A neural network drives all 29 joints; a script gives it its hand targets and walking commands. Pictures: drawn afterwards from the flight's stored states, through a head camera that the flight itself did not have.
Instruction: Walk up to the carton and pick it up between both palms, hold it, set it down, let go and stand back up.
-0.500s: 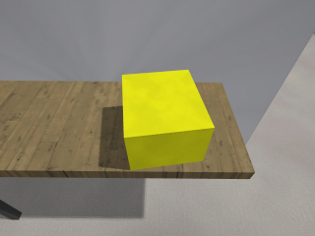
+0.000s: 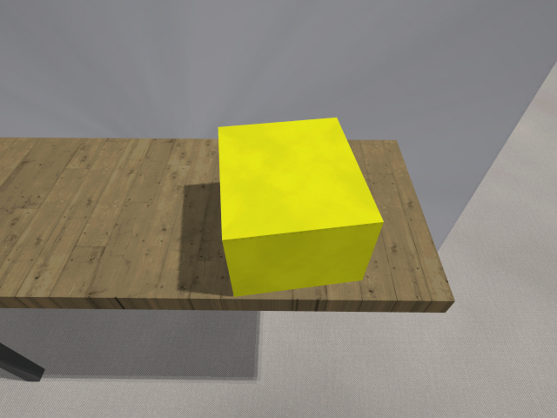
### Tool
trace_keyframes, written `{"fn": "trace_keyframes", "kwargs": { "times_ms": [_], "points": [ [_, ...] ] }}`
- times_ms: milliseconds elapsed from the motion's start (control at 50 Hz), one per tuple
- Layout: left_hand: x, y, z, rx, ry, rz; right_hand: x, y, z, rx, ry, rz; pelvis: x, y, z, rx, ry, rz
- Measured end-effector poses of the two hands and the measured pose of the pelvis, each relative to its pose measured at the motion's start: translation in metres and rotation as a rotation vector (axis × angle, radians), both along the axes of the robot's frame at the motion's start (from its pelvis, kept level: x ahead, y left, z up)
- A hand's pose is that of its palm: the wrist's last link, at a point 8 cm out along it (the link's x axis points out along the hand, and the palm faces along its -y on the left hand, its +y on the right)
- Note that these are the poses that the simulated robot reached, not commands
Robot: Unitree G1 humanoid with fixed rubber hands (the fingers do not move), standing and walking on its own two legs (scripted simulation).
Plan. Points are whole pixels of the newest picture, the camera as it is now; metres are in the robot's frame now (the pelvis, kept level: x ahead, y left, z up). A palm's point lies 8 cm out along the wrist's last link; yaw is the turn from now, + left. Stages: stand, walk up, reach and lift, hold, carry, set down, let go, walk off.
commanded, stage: stand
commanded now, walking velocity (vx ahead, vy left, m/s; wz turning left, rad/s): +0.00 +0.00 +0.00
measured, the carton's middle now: (288, 201) +0.49 +0.01 +0.00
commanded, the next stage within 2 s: none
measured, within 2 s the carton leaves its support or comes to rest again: neither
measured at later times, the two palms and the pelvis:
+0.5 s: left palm out of the picture +0.08 +0.29 -0.12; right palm out of the picture +0.08 -0.30 -0.11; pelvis +0.01 -0.01 +0.00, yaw +0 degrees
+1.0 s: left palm out of the picture +0.09 +0.29 -0.12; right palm out of the picture +0.08 -0.31 -0.11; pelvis +0.03 -0.01 +0.00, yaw +0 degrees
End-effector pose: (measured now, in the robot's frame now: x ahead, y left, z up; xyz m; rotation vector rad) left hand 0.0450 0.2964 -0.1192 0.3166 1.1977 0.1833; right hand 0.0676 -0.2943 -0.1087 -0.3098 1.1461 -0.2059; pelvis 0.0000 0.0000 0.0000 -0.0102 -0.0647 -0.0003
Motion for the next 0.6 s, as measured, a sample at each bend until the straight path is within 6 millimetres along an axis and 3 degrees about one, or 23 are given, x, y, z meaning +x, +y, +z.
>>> {"fn": "trace_keyframes", "kwargs": {
  "times_ms": [340, 600],
  "points": [
    [0.029, -0.006, 0.003, 0.0, -0.03, -0.01, 0.007, -0.008, 0.001, -0.011, 0.008, -0.014, 0.011, -0.004, 0.001, 0.004, 0.0, -0.006],
    [0.032, -0.008, 0.002, 0.005, -0.009, -0.001, 0.007, -0.008, -0.002, -0.002, 0.033, -0.025, 0.017, -0.007, 0.002, 0.005, 0.004, -0.006]
  ]
}}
